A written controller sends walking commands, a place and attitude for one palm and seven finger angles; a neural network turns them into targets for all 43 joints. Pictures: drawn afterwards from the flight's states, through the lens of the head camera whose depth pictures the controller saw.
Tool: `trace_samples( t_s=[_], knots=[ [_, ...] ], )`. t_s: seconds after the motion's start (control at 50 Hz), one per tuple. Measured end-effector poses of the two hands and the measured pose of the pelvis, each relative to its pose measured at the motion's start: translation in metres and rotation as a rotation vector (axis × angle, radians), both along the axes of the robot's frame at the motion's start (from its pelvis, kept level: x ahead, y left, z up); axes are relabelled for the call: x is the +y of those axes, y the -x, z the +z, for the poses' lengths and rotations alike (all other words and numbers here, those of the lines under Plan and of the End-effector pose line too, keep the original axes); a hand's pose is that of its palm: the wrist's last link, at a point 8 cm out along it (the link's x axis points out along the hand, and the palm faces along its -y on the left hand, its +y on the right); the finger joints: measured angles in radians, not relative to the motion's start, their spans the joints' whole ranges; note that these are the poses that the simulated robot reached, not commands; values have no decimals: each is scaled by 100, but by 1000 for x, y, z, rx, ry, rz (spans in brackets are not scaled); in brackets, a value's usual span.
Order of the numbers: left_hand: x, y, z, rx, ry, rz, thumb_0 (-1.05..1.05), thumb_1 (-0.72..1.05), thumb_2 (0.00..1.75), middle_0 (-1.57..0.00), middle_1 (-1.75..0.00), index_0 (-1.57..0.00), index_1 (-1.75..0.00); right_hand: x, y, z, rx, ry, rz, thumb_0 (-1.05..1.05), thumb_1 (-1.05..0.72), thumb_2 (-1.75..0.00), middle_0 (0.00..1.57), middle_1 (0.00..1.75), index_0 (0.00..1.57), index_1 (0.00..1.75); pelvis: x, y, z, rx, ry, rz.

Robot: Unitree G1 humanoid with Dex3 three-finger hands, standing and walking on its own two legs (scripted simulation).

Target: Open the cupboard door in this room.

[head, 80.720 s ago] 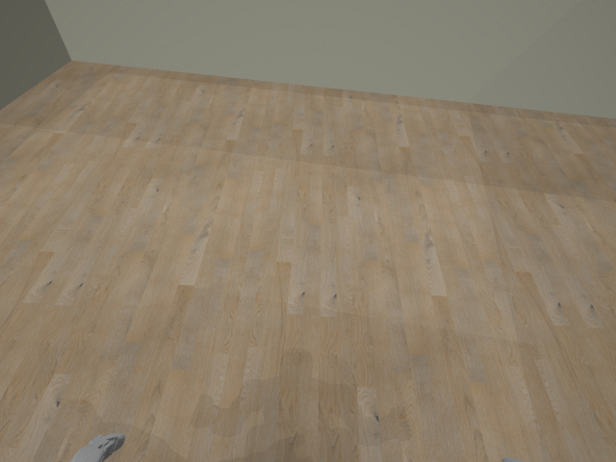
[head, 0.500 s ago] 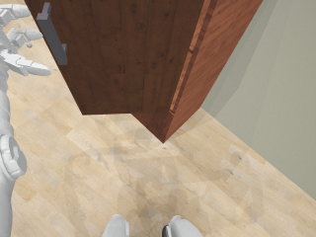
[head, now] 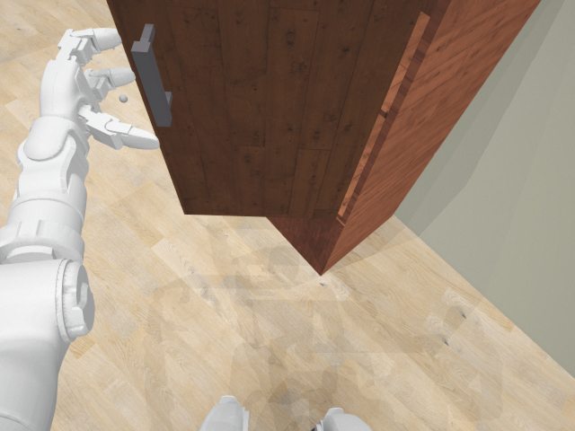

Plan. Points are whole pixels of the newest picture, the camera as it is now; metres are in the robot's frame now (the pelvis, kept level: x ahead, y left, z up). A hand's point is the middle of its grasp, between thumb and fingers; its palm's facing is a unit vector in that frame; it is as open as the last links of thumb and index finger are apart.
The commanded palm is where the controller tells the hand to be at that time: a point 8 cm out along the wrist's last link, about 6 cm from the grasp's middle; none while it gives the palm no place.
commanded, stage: slide the fingers in behind the handle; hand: left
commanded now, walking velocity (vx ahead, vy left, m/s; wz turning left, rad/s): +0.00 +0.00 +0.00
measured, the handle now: (156, 78) +0.56 +0.17 +0.12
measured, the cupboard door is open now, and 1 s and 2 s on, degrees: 50 50 48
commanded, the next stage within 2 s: move the hooked fingers beside the handle in 0.36 s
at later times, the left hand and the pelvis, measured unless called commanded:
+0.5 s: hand (125, 99) +0.51 +0.20 +0.13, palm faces +0.02 -1.00 -0.03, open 15.3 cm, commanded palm +0.50 +0.18 +0.12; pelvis -0.01 +0.00 +0.00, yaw +1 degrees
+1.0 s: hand (120, 98) +0.51 +0.21 +0.13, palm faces -0.02 -1.00 -0.02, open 15.0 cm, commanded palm +0.51 +0.21 +0.12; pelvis -0.01 +0.00 +0.00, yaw +0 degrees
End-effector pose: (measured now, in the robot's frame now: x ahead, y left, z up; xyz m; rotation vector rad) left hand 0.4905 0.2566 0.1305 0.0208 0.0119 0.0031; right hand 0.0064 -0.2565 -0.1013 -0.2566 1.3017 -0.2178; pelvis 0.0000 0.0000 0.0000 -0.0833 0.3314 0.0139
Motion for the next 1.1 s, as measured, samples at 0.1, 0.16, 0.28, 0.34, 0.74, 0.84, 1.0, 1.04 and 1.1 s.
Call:
trace_samples(
  t_s=[0.1, 0.16, 0.28, 0.34, 0.74, 0.84, 1.0, 1.04, 1.1],
  knots=[
    [-2, 1, 0, -1, -2, 10, -1, -50, 30, -8, -113, -6, -112, 0, -5, -2, -9, -2, 20, 0, -91, -90, 20, 30, 21, 30, 0, 1, -1, -3, -1, 9],
    [-2, 1, 0, -3, -7, 16, -1, -50, 30, -9, -113, -6, -113, -1, -6, -3, -10, 1, 27, 0, -91, -90, 20, 30, 21, 30, -1, 3, -2, -1, -1, 14],
    [-2, 0, 0, -4, -10, 18, -1, -50, 30, -9, -114, -6, -113, -4, -1, -4, 1, 5, 32, 0, -91, -90, 20, 30, 21, 30, -2, 6, -3, 4, -2, 15],
    [-3, 1, 0, -3, -11, 18, -1, -50, 30, -8, -113, -5, -113, -6, 3, -3, 6, 8, 26, 1, -91, -90, 20, 30, 21, 30, -3, 6, -3, 4, -2, 15],
    [-3, 3, 0, 2, -9, 1, -1, -50, 30, -6, -110, -3, -110, -7, 13, 0, 3, 16, -2, 1, -91, -90, 20, 30, 21, 30, -3, 6, -1, -6, -4, 2],
    [0, 2, 0, 2, -6, -8, -1, -50, 30, -8, -111, -5, -111, -7, 13, 0, -1, 20, -7, 1, -91, -90, 20, 30, 21, 30, -3, 6, -1, -5, -5, -3],
    [4, -2, 0, -1, -3, -18, -1, -50, 30, -12, -114, -10, -113, -7, 16, 0, 12, 30, -13, 1, -91, -90, 20, 30, 21, 30, -3, 6, -2, 4, -5, -7],
    [5, -3, 0, -2, -3, -20, -1, -50, 30, -14, -115, -11, -114, -7, 17, 0, 16, 33, -16, 1, -91, -90, 20, 30, 21, 30, -3, 6, -2, 8, -4, -9],
    [7, -5, 0, -3, -3, -24, -1, -50, 30, -15, -117, -13, -115, -8, 20, 1, 24, 37, -22, 1, -91, -90, 20, 30, 21, 30, -3, 6, -3, 13, -4, -11]
  ],
)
